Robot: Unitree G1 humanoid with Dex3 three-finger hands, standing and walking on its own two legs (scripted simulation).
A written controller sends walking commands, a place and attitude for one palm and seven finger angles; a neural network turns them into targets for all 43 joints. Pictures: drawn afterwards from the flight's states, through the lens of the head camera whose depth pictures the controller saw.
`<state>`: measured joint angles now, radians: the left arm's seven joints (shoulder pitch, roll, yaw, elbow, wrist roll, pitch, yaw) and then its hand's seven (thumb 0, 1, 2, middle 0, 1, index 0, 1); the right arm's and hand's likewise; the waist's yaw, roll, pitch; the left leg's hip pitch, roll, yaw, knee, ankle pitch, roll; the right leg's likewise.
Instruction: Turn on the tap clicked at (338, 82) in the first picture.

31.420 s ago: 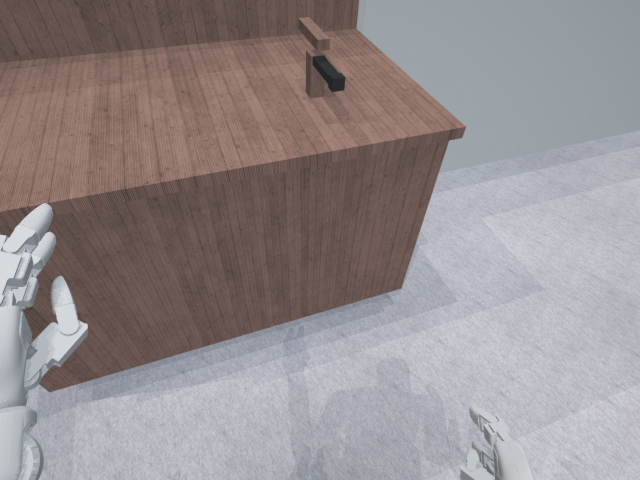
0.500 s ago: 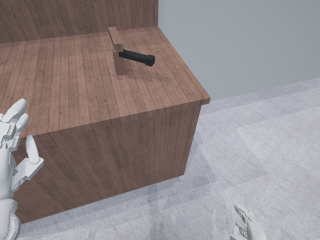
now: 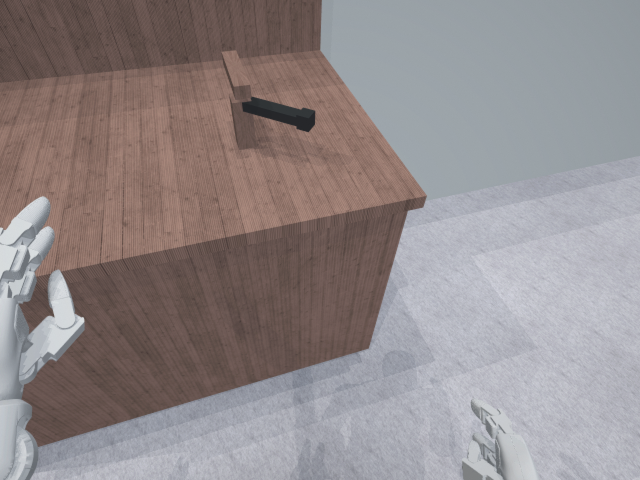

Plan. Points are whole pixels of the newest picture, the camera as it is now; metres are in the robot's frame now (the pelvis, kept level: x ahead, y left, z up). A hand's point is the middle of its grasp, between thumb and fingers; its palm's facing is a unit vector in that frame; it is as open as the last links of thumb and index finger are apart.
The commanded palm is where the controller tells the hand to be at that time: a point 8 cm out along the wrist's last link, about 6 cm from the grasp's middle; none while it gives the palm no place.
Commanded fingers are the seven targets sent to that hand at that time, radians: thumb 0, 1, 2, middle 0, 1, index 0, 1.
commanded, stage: shuffle to correct the standing spot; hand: left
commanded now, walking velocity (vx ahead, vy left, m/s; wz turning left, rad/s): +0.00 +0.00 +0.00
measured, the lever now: (305, 119) +0.67 +0.09 +0.10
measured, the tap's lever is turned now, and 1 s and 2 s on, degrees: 49 49 49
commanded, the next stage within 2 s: come to a stop and stand still in 1.26 s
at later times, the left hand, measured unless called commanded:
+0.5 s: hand (131, 283) +0.26 +0.22 +0.15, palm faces +0.45 -0.84 -0.31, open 7.4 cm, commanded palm +0.21 +0.25 +0.17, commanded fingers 0.00 0.90 0.90 -0.20 -0.30 -0.20 -0.30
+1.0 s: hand (244, 214) +0.37 +0.13 +0.15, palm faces +0.46 -0.82 -0.34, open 7.4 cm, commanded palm +0.31 +0.16 +0.17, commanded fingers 0.00 0.90 0.90 -0.20 -0.30 -0.20 -0.30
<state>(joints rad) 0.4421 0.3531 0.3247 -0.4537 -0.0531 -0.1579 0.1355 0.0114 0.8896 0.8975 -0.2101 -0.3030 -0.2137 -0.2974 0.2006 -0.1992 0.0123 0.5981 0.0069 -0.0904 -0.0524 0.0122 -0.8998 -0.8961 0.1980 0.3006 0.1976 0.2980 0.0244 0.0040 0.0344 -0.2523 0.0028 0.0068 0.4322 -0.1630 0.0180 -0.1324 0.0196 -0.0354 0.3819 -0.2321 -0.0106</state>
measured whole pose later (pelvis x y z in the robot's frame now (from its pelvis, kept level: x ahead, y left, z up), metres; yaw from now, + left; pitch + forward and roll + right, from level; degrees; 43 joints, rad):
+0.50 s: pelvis +0.05 -0.03 -0.02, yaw +2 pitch -1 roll +0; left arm 0.42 0.36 0.33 -0.54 -0.06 -0.15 0.16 0.01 0.89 0.90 -0.21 -0.30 -0.21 -0.30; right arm 0.25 -0.19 0.02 0.63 0.01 -0.05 -0.03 0.01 -0.90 -0.90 0.20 0.30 0.20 0.30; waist 0.03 -0.05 0.05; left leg -0.37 0.04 0.09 0.77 -0.35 0.02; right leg -0.15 0.04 -0.06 0.63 -0.46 -0.07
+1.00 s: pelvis +0.15 -0.12 -0.04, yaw +1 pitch -3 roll +0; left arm 0.39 0.38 0.40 -0.58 -0.05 -0.14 0.16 0.01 0.89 0.90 -0.21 -0.30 -0.21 -0.30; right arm 0.18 -0.19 0.01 0.62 0.01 -0.06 -0.04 0.01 -0.90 -0.90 0.20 0.30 0.20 0.30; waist 0.02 -0.05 0.11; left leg -0.32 0.08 0.07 0.80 -0.41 -0.01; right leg -0.46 -0.02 -0.06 0.94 -0.44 -0.03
